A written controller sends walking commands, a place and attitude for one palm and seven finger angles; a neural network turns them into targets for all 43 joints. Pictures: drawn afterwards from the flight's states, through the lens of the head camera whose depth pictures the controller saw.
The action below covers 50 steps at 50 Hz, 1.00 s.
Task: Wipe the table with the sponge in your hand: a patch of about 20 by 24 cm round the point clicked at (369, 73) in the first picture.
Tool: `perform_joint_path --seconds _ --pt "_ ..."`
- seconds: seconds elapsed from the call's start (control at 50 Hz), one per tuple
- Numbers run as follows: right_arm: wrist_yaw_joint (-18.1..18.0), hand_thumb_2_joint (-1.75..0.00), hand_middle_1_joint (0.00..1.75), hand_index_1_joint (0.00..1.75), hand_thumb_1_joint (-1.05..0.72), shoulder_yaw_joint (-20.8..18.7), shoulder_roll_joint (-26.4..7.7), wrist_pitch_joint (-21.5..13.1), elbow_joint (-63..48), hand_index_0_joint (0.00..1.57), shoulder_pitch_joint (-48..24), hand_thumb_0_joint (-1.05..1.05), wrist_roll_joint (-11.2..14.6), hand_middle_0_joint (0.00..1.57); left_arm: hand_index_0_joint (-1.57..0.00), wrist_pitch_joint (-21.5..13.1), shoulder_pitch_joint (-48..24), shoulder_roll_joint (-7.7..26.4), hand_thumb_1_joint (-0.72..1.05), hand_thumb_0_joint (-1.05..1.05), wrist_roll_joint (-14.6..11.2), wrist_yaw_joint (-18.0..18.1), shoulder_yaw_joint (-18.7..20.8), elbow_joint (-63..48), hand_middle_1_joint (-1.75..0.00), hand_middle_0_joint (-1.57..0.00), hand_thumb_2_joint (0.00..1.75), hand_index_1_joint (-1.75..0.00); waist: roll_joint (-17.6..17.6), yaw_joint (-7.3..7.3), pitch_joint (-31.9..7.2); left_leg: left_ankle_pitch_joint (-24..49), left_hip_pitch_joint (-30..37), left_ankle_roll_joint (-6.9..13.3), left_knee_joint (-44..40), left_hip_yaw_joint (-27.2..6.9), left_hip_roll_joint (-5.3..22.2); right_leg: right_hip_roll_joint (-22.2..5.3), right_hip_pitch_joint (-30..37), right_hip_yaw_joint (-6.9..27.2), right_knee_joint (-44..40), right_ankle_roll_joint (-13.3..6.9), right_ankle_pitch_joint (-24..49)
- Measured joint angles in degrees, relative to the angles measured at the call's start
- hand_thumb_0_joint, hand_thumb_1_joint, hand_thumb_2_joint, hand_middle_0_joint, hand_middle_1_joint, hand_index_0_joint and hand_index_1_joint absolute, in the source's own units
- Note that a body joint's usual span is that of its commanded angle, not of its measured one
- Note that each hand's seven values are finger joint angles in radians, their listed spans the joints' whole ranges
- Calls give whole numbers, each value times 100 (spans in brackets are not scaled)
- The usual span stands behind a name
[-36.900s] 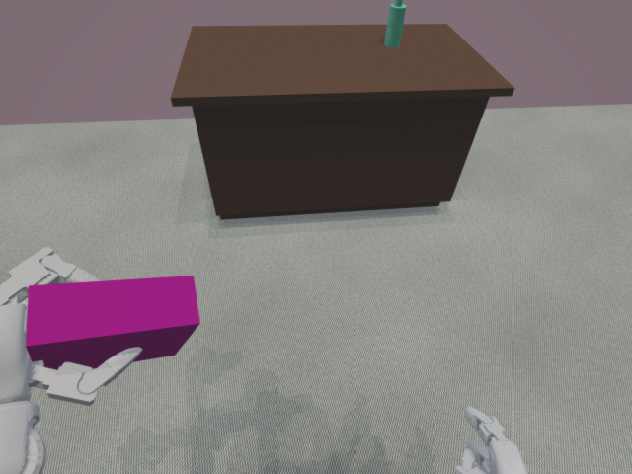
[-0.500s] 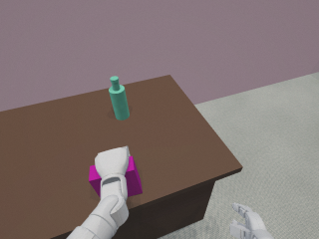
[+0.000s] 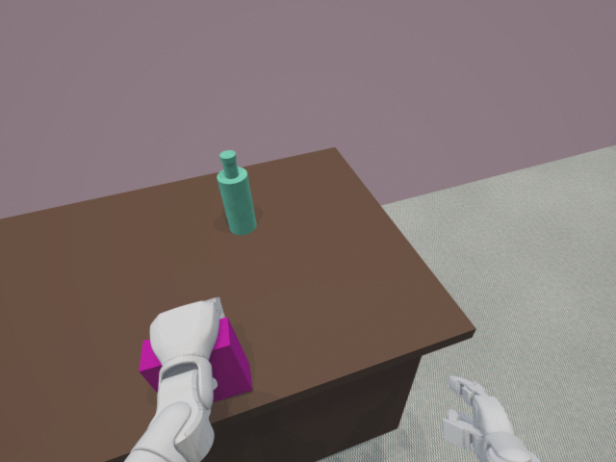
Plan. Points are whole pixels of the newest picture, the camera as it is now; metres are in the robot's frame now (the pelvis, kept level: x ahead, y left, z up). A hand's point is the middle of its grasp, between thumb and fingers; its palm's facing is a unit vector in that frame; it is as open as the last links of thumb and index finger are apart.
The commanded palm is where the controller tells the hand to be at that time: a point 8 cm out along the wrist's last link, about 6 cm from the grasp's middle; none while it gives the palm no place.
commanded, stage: wipe forward along the middle lane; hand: left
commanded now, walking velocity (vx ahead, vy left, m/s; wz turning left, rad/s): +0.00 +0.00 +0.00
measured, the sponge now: (205, 374) +0.26 +0.20 -0.06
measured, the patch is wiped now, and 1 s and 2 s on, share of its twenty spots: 1.00 1.00 1.00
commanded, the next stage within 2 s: slide back across to the first lane in 1.62 s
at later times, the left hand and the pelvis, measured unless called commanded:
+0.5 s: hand (192, 332) +0.30 +0.23 -0.01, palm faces -0.07 -0.05 -1.00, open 9.3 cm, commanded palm +0.28 +0.22 +0.02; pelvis -0.02 +0.00 -0.01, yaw +2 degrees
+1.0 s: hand (192, 307) +0.34 +0.24 -0.01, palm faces -0.10 -0.01 -1.00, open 9.3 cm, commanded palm +0.33 +0.24 +0.01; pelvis -0.03 -0.01 -0.02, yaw +2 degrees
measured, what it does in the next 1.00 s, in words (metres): stands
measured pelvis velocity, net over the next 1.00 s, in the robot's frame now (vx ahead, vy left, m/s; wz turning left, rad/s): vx -0.03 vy -0.01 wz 0.03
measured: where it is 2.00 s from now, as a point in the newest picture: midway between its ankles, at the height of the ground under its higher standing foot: outside the picture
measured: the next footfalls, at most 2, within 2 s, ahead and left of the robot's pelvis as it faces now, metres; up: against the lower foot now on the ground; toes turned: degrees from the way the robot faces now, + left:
none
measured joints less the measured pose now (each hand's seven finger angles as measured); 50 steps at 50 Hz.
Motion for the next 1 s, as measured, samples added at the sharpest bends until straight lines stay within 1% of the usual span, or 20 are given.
perform_joint_path --seconds 0.1,0.2,0.26,0.34,0.44,0.54,0.64,0.84,1.0 --pt "-45 -90 30 30 -91 -12 -37 -51 14 20 54 1 -9 20 -82 -39 -45 98 -47 -1 12 -84 50 104 -147 -79 112 -144 23 -17 21 14 -48 9 23 -34 -16 -17 -26 -33 3 8 10" --pt "-123 -90 30 30 -91 -51 -63 -111 76 20 116 1 -34 20 -83 -169 -317 76 -48 -1 50 -164 94 406 -146 -81 112 -143 16 -27 30 26 -216 15 105 -76 -38 -42 -173 -78 72 14 12" --pt "-154 -90 30 30 -91 -83 -69 -147 118 20 173 1 -46 20 -84 -289 -478 56 -49 -2 114 -120 140 599 -145 -82 113 -141 24 -28 3 25 -346 17 174 -89 -52 -57 -300 -94 146 16 3" --pt "-204 -90 30 30 -91 -90 -56 -186 197 20 239 1 -43 20 -86 -382 -762 34 -50 -2 129 3 224 939 -144 -83 114 -140 24 -47 -29 24 -518 14 267 -107 -61 -69 -467 -116 240 17 -7" --pt "-280 -90 30 30 -91 -48 -25 -209 272 20 321 1 -27 20 -86 -407 -1201 58 -52 -2 77 87 372 1427 -143 -84 115 -139 -5 -116 -59 38 -728 5 361 -134 -57 -67 -664 -149 319 6 7" --pt "-337 -90 30 30 -91 -25 -30 -202 268 20 426 1 -20 20 -87 -475 -1661 162 -52 -1 44 85 542 1933 -143 -84 115 -139 -24 -221 -88 35 -968 -7 480 -156 -39 -52 -886 -177 406 -12 19" --pt "-369 -90 30 30 -91 -51 -84 -217 245 20 575 1 -24 20 -87 -642 -2059 280 -53 0 54 64 668 2373 -142 -84 116 -139 -16 -307 -115 9 -1228 -10 624 -175 -25 -38 -1127 -201 514 -23 11" --pt "-349 -90 30 30 -91 -131 -144 -244 321 20 845 1 -30 20 -88 -898 -2423 419 -54 0 7 204 899 2883 -142 -85 118 -139 -1 -394 -190 -46 -1542 -10 796 -175 11 -2 -1425 -206 634 -34 -7" --pt "-338 -90 30 30 -91 -124 -127 -281 331 20 885 1 -37 20 -88 -1064 -2793 551 -55 1 41 273 1011 3317 -141 -85 118 -139 -14 -474 -194 -53 -1732 -6 890 -200 25 11 -1590 -234 681 -42 8"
